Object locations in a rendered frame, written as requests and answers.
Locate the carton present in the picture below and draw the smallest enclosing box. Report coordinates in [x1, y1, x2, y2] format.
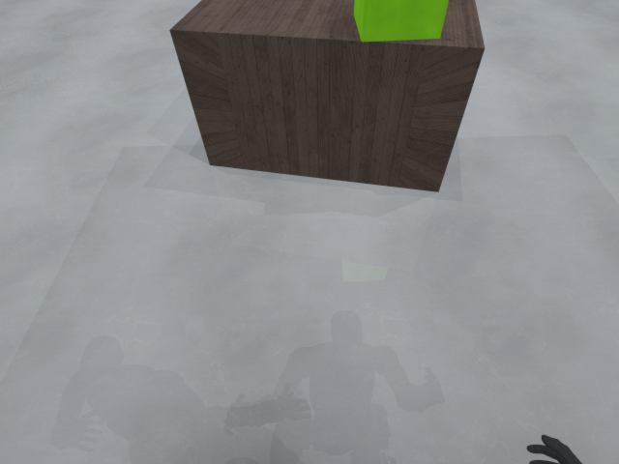
[354, 0, 449, 42]

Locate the pedestal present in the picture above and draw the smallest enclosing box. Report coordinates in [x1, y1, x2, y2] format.
[169, 0, 485, 192]

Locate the robot right hand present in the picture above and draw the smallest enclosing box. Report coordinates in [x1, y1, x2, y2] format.
[527, 435, 582, 464]

